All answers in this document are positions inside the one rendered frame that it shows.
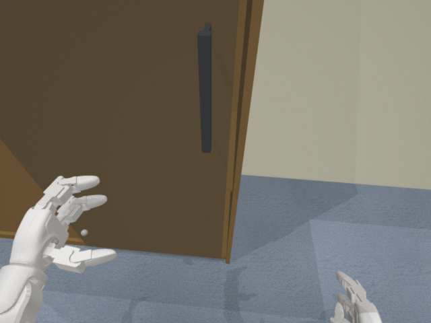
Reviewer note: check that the left robot hand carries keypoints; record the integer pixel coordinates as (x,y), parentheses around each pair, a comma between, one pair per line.
(40,226)

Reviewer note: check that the robot left forearm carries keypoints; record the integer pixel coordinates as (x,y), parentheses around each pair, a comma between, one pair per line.
(21,288)

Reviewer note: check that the right robot hand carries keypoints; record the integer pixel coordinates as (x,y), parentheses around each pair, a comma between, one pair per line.
(358,308)

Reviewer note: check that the handle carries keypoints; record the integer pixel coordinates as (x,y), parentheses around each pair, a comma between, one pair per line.
(204,62)

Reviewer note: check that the wardrobe door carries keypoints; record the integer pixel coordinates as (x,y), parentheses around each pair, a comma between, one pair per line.
(110,88)
(18,192)

